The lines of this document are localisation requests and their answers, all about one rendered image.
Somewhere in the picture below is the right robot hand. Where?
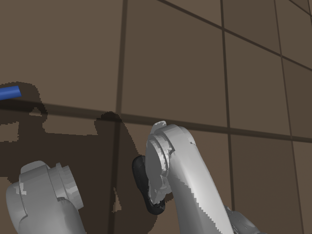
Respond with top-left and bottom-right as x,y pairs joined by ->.
224,205 -> 260,234

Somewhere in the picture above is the bottle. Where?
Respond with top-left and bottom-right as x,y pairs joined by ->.
0,86 -> 22,100

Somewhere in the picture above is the right robot foot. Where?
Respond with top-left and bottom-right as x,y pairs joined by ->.
132,156 -> 165,215

